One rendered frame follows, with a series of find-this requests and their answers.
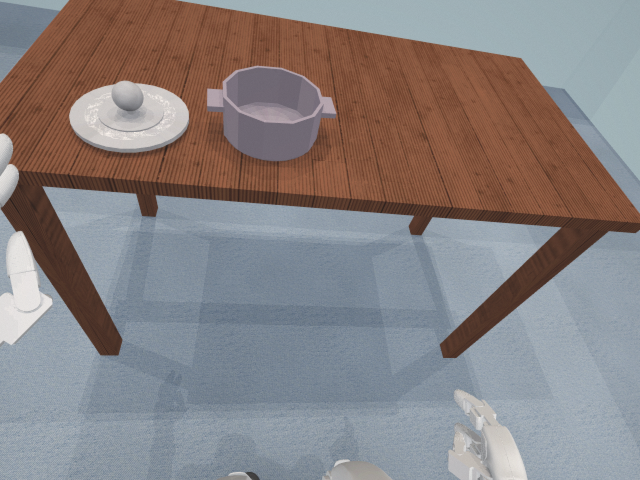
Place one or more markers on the right robot hand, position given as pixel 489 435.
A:
pixel 493 456

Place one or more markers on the left robot hand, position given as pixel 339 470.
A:
pixel 22 310

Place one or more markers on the table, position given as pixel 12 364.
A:
pixel 421 129

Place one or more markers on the pot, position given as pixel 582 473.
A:
pixel 270 113

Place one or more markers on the knob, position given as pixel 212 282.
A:
pixel 127 95

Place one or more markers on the lid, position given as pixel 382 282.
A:
pixel 162 118

